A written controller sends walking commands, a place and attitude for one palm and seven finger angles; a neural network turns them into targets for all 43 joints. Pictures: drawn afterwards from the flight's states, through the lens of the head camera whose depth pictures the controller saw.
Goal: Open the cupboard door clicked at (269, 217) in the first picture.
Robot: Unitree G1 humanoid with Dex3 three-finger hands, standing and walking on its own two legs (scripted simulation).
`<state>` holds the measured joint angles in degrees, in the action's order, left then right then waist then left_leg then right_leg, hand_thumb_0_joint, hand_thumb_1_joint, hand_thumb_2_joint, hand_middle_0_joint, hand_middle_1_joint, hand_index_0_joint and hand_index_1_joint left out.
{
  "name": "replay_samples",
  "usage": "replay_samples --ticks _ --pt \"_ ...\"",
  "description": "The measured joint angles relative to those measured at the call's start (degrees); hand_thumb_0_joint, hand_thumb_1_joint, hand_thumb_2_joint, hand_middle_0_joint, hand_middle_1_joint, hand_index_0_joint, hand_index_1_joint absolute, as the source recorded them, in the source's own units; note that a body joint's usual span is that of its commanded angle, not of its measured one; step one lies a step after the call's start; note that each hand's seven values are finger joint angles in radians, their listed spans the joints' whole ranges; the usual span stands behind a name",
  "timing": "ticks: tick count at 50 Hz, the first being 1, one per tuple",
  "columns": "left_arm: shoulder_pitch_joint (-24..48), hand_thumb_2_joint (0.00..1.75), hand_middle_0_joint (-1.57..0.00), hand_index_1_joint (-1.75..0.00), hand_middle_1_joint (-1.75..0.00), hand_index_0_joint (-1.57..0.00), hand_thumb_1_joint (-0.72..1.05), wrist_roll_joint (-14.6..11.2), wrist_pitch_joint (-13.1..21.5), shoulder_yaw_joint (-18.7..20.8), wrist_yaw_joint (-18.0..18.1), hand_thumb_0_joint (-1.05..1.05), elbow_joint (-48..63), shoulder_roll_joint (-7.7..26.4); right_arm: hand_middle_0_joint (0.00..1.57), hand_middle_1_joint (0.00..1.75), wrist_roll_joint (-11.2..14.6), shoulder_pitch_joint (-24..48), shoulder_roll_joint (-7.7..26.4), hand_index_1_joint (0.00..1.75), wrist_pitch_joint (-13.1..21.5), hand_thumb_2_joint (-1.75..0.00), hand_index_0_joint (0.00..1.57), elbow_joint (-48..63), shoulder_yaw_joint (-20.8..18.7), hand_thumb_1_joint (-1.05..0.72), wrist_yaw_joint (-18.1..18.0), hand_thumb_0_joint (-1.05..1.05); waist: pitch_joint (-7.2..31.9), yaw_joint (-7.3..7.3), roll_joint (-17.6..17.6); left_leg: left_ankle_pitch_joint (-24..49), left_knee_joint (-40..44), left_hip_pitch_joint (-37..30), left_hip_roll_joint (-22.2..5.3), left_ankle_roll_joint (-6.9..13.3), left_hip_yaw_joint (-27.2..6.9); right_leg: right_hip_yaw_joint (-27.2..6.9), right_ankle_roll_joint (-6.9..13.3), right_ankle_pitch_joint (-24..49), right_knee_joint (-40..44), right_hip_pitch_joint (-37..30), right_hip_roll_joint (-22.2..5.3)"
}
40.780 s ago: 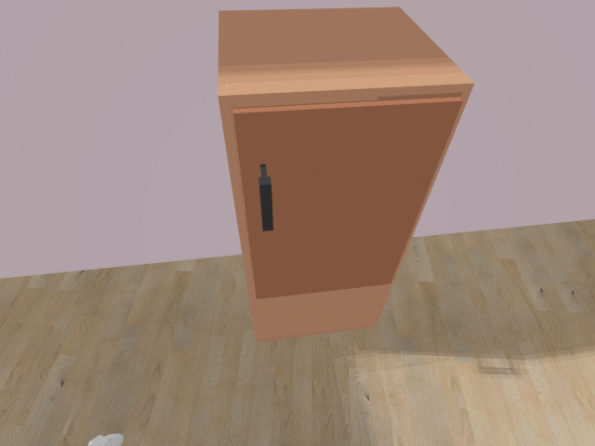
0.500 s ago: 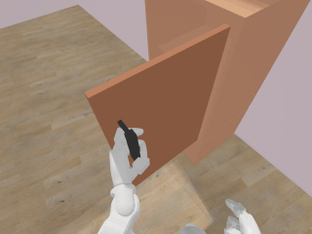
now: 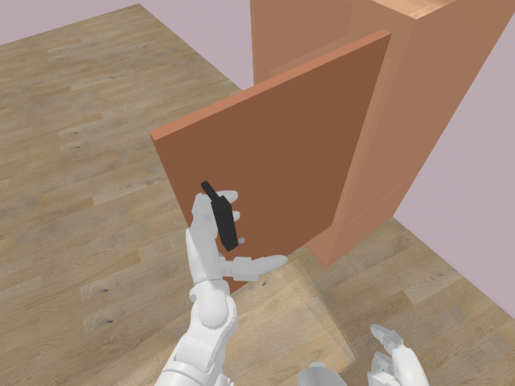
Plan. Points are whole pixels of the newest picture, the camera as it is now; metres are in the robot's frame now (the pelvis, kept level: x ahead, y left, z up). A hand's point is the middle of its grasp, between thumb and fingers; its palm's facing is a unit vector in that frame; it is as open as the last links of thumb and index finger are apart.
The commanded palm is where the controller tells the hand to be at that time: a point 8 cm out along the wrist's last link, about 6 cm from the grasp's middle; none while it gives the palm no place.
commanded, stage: open thumb and fingers to let go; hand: left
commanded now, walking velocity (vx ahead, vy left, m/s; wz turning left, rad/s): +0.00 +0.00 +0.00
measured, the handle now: (219, 217) +0.36 +0.08 +0.05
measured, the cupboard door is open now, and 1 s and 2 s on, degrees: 89 90 90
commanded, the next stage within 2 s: slide the hand sideways off the handle in 0.30 s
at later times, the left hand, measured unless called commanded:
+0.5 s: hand (237, 249) +0.31 +0.05 +0.04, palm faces +0.02 -0.99 -0.10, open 15.2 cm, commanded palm +0.28 +0.09 +0.05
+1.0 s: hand (210, 286) +0.26 +0.08 +0.04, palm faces -0.19 -0.98 -0.03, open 16.3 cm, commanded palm +0.24 +0.13 +0.05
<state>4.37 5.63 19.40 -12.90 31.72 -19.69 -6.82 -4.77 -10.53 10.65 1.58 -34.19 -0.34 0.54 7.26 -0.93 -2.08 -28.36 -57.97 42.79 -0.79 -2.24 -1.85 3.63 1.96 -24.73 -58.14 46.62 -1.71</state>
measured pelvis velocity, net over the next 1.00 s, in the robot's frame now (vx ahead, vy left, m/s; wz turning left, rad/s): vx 0.00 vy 0.03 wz -0.01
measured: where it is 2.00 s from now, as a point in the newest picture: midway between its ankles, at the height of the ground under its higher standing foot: outside the picture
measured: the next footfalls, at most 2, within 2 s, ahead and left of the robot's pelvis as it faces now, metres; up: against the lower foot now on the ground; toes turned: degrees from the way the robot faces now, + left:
none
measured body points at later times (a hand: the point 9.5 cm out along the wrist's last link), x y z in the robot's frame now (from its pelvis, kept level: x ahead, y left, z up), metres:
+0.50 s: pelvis -0.01 +0.02 +0.00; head +0.05 +0.00 +0.44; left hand +0.30 +0.10 +0.05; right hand +0.16 -0.20 -0.11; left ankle +0.00 +0.14 -0.67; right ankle +0.04 -0.10 -0.67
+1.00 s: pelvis +0.00 +0.03 -0.01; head +0.06 +0.02 +0.43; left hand +0.26 +0.13 +0.04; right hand +0.18 -0.19 -0.10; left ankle +0.00 +0.15 -0.67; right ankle +0.04 -0.10 -0.67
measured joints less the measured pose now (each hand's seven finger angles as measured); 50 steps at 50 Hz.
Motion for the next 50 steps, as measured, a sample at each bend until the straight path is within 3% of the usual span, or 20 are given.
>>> replay_samples --ticks 11,21,23,26,29,31,33,35,39,44,50 --pt "1.7 0.31 -0.28 -0.86 -0.86 -0.27 -0.48 0.7 -0.2 -1.2 1.7 -0.01 -1.4 -0.2 0.20 0.30 -0.1 -0.3 0.1 0.30 -0.1 -0.90 0.20 -0.3 0.0 -0.90 0.1 0.01 -0.2 -0.51 0.1 -0.1 -0.7 0.6 0.1 0.7 0.6 -0.7 -0.7 0.5 0.0 0.4 -0.1" --pt "2.8 0.30 -0.41 -0.67 -0.62 -0.38 -0.50 0.6 -0.8 -1.9 1.6 -0.01 -2.1 -0.3 0.20 0.30 -0.1 0.5 -0.3 0.30 -0.2 -0.90 0.20 -0.4 0.4 -0.90 0.4 0.01 -0.2 0.11 0.0 0.0 -1.2 1.1 0.4 1.2 0.7 -0.8 -1.2 0.8 0.1 0.7 -0.3" --pt "2.1 0.30 -0.41 -0.63 -0.58 -0.35 -0.50 1.6 -0.2 -1.5 -2.6 -0.01 -1.2 1.0 0.20 0.30 0.0 0.4 -0.2 0.30 0.0 -0.90 0.20 0.0 0.7 -0.90 0.4 0.01 -0.4 0.02 0.2 0.0 -1.4 1.3 0.7 1.4 0.7 -0.8 -1.2 0.8 -0.3 0.9 -0.6" --pt "1.1 0.30 -0.35 -0.54 -0.50 -0.27 -0.50 1.5 1.4 -1.6 -15.5 -0.01 0.4 6.6 0.20 0.30 0.9 -0.8 0.2 0.30 0.0 -0.90 0.20 1.4 0.8 -0.90 -0.1 0.01 -0.5 0.29 0.4 -0.2 -2.0 1.6 1.1 1.6 0.6 -0.7 -1.3 0.4 -1.1 1.1 -1.0" --pt "0.7 0.30 -0.28 -0.45 -0.43 -0.20 -0.50 -3.1 1.1 -2.3 -27.1 -0.01 2.0 10.9 0.20 0.30 2.7 -1.8 1.4 0.30 0.4 -0.90 0.20 2.5 0.9 -0.90 -0.8 0.01 -1.1 0.24 -0.6 -0.5 -2.4 0.7 1.1 1.8 0.3 -0.5 -1.6 0.3 -0.9 -0.1 -1.1" --pt "-0.1 0.30 -0.24 -0.41 -0.39 -0.18 -0.50 -7.3 -0.3 -2.0 -31.5 -0.01 2.9 11.0 0.20 0.30 3.9 -2.1 2.1 0.30 0.8 -0.90 0.20 3.1 1.1 -0.90 -1.3 0.01 -1.7 0.14 -1.2 -0.5 -1.9 -0.4 1.1 2.0 0.6 -0.7 -1.9 0.5 -0.1 -1.3 -1.0" --pt "-1.4 0.30 -0.22 -0.38 -0.37 -0.17 -0.51 -10.4 -1.7 -1.2 -32.7 -0.01 3.7 9.4 0.20 0.30 4.6 -2.6 2.5 0.30 1.2 -0.90 0.20 3.8 1.2 -0.90 -1.5 0.01 -1.9 0.05 -1.2 -0.2 -1.0 -1.4 1.2 2.3 1.0 -1.1 -2.2 0.9 0.7 -2.1 -1.1" --pt "-3.2 0.30 -0.20 -0.36 -0.35 -0.16 -0.51 -11.1 -2.4 -0.6 -32.1 -0.01 5.1 7.5 0.20 0.30 4.7 -3.1 2.5 0.30 1.6 -0.90 0.20 4.6 1.2 -0.90 -1.3 0.01 -1.7 0.01 -0.7 0.0 -0.3 -1.8 1.3 2.5 1.5 -1.6 -2.4 1.1 1.1 -2.3 -1.2" --pt "-7.0 0.30 -0.17 -0.33 -0.32 -0.17 -0.50 -7.8 -0.7 -0.9 -28.9 -0.01 8.8 6.0 0.20 0.30 4.0 -3.7 2.0 0.30 2.0 -0.90 0.20 6.3 1.1 -0.90 -0.2 0.01 -0.9 -0.11 0.9 -0.5 -1.1 -0.8 1.5 2.6 2.1 -2.2 -2.6 0.5 -0.1 -0.9 -1.3" --pt "-10.8 0.30 -0.15 -0.31 -0.31 -0.16 -0.50 -4.0 0.8 -1.3 -28.3 -0.01 13.6 8.1 0.20 0.30 3.5 -3.1 1.7 0.30 1.3 -0.90 0.20 7.7 0.8 -0.90 0.8 0.01 -0.9 0.13 1.3 -2.0 -4.1 1.3 1.3 2.6 1.8 -2.0 -2.5 -0.8 -2.7 1.0 -1.1" --pt "-15.2 0.30 -0.15 -0.30 -0.31 -0.15 -0.50 -5.8 -2.3 -0.9 -30.2 -0.01 18.6 10.7 0.20 0.30 4.1 -2.4 1.7 0.30 0.7 -0.90 0.20 8.7 1.1 -0.90 0.1 0.01 -1.5 0.65 -0.1 -2.8 -5.2 1.6 1.2 2.7 1.4 -1.6 -2.6 -1.4 -3.3 1.0 -1.1"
